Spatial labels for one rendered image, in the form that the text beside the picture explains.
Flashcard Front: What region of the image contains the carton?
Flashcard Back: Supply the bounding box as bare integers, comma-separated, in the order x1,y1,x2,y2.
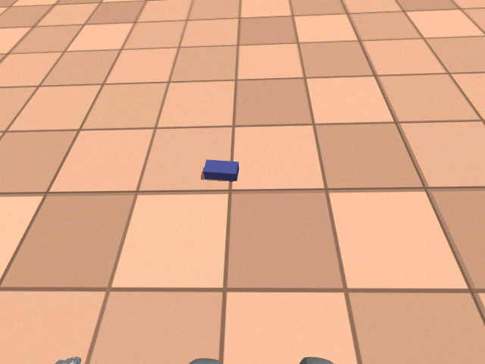
203,159,239,181

